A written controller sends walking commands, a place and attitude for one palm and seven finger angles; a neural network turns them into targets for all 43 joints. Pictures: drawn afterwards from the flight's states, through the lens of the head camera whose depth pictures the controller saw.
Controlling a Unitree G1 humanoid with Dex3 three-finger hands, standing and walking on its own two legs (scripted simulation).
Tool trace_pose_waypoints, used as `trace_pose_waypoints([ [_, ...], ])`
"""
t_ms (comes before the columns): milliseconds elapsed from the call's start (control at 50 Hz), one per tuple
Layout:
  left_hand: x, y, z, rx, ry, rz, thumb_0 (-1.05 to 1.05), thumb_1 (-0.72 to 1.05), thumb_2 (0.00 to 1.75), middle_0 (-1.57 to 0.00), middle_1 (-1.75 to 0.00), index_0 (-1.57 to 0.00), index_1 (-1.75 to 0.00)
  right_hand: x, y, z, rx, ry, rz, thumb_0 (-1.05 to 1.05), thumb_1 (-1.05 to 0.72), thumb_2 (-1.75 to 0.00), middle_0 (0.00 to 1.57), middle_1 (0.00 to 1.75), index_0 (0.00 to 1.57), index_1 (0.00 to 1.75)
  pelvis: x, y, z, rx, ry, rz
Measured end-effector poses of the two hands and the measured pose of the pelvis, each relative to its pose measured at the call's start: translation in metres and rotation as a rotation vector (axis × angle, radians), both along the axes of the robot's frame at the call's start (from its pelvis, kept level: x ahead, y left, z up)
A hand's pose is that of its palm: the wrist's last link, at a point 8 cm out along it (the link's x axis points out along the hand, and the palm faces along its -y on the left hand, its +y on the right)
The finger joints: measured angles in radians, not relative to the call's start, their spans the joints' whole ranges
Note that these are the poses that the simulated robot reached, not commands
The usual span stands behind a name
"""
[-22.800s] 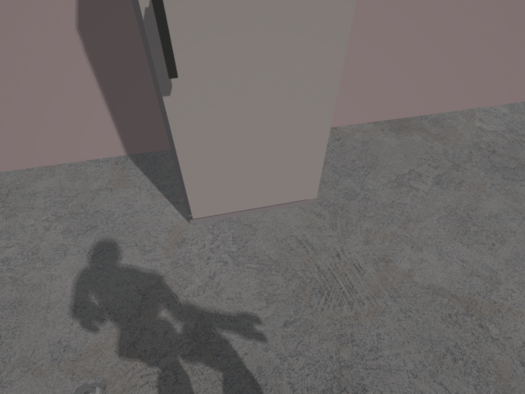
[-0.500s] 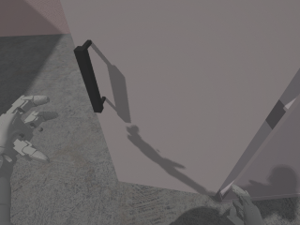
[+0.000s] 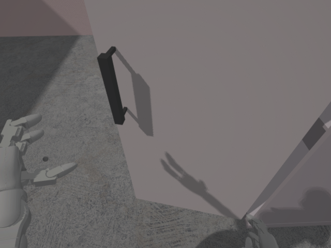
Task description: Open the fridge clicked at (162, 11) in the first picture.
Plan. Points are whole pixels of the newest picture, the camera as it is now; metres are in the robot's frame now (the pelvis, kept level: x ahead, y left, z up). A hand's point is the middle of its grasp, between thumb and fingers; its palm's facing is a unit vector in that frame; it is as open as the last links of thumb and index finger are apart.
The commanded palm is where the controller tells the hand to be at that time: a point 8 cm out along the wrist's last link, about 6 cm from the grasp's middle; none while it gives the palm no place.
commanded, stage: draw the hand back to the body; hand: left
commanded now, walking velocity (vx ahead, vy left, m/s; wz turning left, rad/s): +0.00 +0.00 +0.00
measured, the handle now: (116, 88) +0.47 +0.21 +0.14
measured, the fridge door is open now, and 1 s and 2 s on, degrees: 76 76 76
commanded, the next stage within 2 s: step back with the hand held close in 0.74 s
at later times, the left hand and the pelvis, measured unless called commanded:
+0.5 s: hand (40, 170) +0.20 +0.26 +0.16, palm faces +0.48 -0.79 -0.38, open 7.8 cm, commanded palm +0.15 +0.30 +0.17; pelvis +0.01 +0.00 +0.00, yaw +0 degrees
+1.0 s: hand (37, 165) +0.20 +0.27 +0.17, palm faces +0.47 -0.78 -0.42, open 7.4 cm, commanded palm +0.13 +0.30 +0.18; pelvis -0.01 +0.00 +0.00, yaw +0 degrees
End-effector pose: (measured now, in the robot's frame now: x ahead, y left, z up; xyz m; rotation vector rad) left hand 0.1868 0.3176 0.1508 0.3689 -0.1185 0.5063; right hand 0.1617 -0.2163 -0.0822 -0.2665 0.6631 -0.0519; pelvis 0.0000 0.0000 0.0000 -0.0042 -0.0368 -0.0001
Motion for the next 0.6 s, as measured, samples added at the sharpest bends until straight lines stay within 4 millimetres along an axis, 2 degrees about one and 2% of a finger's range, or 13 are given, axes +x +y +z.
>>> trace_pose_waypoints([
  [220,-0.008,-0.010,0.014,0.056,-0.013,-0.028,0.00,0.34,0.63,-0.23,-0.63,-0.22,-0.63,0.011,-0.003,0.006,0.013,-0.024,-0.026,0.02,-0.90,-0.90,0.20,0.30,0.20,0.30,0.006,0.000,0.003,0.002,-0.025,-0.013],
  [420,-0.028,-0.021,0.020,0.084,-0.005,-0.041,0.01,0.69,0.80,-0.22,-0.42,-0.21,-0.42,0.022,-0.006,0.014,0.006,-0.055,-0.013,0.01,-0.91,-0.90,0.20,0.30,0.20,0.30,0.009,-0.003,0.003,0.000,-0.034,-0.011],
  [600,-0.035,-0.019,0.019,0.076,-0.006,-0.005,0.01,0.86,0.88,-0.21,-0.32,-0.21,-0.32,0.022,-0.003,0.011,0.011,-0.044,0.001,0.01,-0.91,-0.90,0.20,0.30,0.20,0.30,0.005,-0.007,0.003,0.001,-0.043,-0.005],
])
